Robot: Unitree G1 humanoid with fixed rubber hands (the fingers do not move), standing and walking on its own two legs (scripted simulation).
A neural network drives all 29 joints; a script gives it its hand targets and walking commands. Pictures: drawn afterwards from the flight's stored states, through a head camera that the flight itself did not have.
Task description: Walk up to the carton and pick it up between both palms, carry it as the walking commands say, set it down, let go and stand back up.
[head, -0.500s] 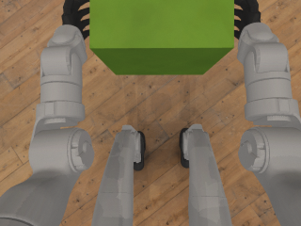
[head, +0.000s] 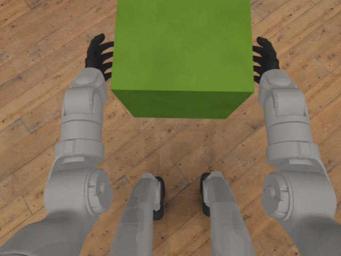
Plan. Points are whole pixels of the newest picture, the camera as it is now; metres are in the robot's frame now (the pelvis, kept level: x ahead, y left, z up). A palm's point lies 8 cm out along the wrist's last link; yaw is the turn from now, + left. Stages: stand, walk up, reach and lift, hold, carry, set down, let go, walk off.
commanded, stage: reach and lift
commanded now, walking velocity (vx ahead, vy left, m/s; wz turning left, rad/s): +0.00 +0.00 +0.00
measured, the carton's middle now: (181, 53) +0.57 +0.01 -0.07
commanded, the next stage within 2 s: none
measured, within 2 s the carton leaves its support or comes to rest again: neither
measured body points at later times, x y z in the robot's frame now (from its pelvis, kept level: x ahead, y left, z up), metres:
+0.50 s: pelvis +0.08 -0.01 +0.06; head +0.08 -0.02 +0.51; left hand +0.45 +0.18 +0.12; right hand +0.45 -0.18 +0.11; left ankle +0.14 +0.12 -0.65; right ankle +0.16 -0.13 -0.65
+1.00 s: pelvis +0.11 +0.00 +0.08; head +0.04 +0.00 +0.53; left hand +0.44 +0.18 +0.16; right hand +0.44 -0.18 +0.15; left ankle +0.14 +0.12 -0.65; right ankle +0.16 -0.13 -0.65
